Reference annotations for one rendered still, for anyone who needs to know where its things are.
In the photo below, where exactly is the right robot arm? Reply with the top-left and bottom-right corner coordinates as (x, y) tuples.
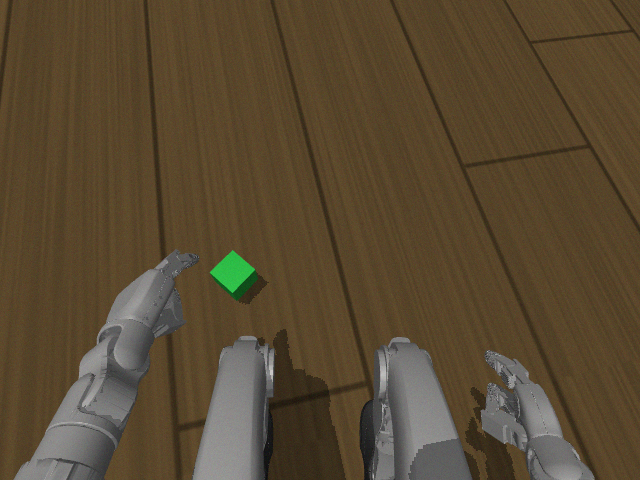
(525, 436), (595, 480)

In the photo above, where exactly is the right robot foot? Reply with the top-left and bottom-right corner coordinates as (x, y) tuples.
(360, 400), (395, 480)

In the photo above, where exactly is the right robot hand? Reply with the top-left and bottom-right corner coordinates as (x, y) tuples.
(481, 350), (564, 453)

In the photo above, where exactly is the cube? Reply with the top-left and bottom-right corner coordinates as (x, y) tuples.
(210, 250), (258, 301)

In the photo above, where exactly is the left robot arm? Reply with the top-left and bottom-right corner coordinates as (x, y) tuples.
(14, 319), (155, 480)

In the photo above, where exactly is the left robot hand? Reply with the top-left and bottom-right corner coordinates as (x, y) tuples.
(106, 249), (199, 338)

